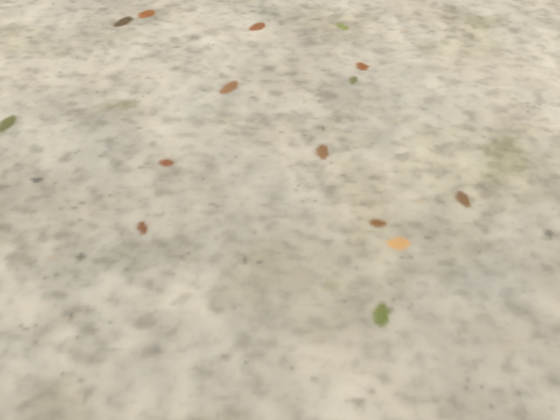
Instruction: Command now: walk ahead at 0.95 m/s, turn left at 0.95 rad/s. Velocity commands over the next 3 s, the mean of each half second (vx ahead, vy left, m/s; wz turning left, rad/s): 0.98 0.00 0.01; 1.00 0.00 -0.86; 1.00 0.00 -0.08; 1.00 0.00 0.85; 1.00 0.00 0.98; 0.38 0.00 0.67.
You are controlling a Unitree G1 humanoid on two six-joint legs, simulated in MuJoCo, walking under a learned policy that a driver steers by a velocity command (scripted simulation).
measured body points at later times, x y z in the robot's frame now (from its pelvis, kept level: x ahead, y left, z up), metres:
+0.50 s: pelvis +0.49 +0.00 +0.01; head +0.50 +0.01 +0.46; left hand +0.44 +0.29 -0.12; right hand +0.67 -0.23 -0.07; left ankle +0.46 +0.14 -0.62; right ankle +0.49 -0.04 -0.72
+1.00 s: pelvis +0.95 +0.01 +0.01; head +0.97 +0.00 +0.46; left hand +1.27 +0.16 -0.06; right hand +0.79 -0.26 -0.10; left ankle +0.91 +0.16 -0.72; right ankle +0.97 -0.12 -0.63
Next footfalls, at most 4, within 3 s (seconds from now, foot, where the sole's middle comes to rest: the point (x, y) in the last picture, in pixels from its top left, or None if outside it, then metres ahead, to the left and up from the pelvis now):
0.32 right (303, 387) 0.53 -0.03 -0.76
0.74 left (234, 242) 0.95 0.15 -0.76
1.18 right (356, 170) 1.23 -0.22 -0.76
1.64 left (375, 84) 1.66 -0.33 -0.76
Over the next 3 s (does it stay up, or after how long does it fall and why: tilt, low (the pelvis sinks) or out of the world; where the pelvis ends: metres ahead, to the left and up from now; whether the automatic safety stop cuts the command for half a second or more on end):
stays up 2.52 -0.27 0.00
